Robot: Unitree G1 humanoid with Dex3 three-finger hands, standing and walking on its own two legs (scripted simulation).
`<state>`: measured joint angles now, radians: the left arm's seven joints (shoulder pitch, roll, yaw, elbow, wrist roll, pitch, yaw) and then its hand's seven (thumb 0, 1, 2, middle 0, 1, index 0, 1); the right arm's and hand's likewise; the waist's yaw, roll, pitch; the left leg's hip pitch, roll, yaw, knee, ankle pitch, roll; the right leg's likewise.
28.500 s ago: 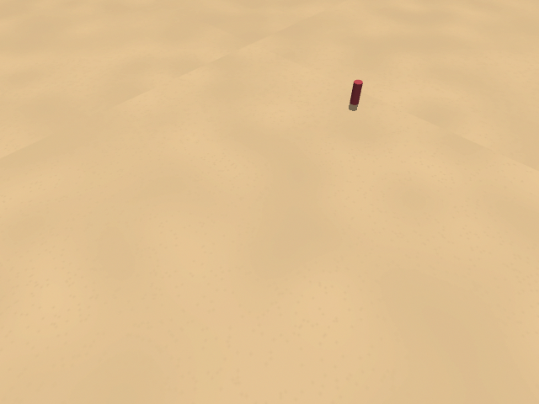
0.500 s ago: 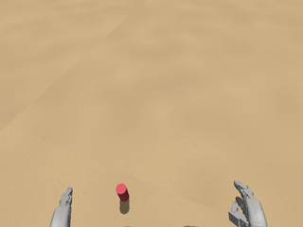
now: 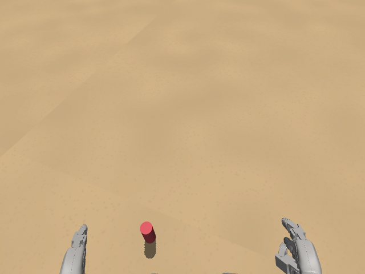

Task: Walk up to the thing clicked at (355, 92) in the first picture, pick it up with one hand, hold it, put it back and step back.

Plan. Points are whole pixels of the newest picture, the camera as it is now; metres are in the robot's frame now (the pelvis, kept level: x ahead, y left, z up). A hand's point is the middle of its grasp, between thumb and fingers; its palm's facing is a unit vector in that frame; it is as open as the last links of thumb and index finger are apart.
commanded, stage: home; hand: left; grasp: from the side
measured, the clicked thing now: (148, 232) +0.41 +0.18 -0.65
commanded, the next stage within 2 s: stand in 0.32 s
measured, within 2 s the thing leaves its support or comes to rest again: neither
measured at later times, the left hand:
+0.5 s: hand (103, 267) +0.17 +0.18 -0.06, palm faces +0.09 -0.95 -0.29, open 17.2 cm
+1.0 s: hand out of the picture +0.11 +0.24 -0.11, palm faces -0.02 -0.93 -0.36, open 7.9 cm
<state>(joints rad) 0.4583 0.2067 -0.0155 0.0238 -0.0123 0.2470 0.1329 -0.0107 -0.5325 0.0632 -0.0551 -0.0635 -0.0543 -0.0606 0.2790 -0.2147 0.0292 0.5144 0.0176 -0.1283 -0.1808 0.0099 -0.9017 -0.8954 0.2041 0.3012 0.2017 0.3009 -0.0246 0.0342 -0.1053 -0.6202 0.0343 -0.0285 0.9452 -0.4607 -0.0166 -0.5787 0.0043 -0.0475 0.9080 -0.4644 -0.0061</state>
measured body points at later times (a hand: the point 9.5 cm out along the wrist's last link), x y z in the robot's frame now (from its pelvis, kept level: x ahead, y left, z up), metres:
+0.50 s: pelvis +0.00 +0.00 +0.00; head +0.02 +0.00 +0.45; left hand +0.16 +0.23 -0.04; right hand +0.16 -0.24 -0.07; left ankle +0.01 +0.13 -0.69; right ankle +0.00 -0.12 -0.69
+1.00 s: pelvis +0.00 +0.00 +0.03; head +0.01 +0.00 +0.48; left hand +0.11 +0.29 -0.08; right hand +0.11 -0.28 -0.09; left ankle +0.01 +0.13 -0.69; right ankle +0.00 -0.12 -0.69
